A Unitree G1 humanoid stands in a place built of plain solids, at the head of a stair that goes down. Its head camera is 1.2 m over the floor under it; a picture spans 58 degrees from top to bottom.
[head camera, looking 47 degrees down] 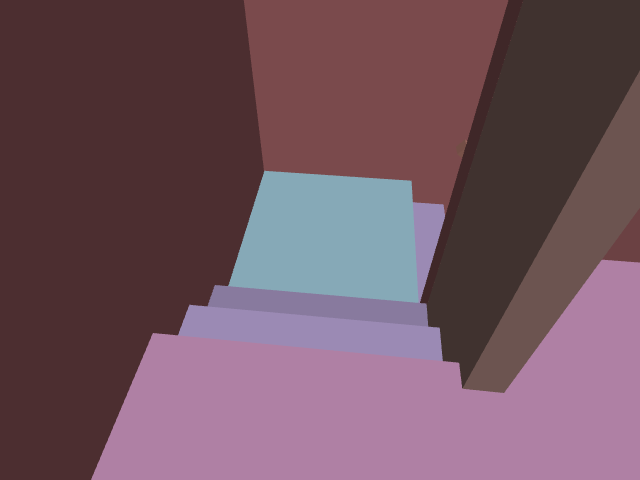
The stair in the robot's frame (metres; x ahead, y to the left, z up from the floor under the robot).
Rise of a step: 0.18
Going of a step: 0.23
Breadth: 0.95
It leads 7 degrees to the right of straight ahead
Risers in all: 3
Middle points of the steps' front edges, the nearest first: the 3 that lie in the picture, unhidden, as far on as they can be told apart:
0.67 0.07 0.00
0.90 0.03 -0.18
1.13 0.01 -0.36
